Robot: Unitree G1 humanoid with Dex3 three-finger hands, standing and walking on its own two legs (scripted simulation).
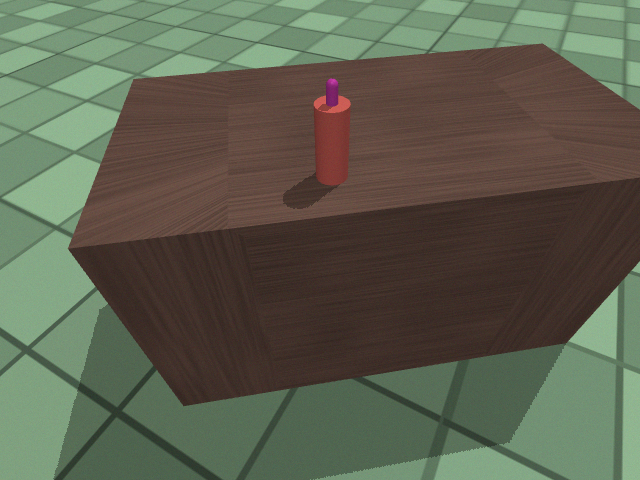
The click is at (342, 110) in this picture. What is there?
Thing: necked bottle
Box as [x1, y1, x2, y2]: [314, 78, 350, 184]
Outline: 331,78 326,82 326,95 319,97 314,101 316,177 320,182 325,184 338,184 344,181 347,176 350,103 346,98 339,96 337,94 337,82 335,79
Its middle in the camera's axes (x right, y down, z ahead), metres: +0.02 -0.21 +0.75
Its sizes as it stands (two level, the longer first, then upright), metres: 0.067 0.067 0.207
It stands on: a support 0.75 m high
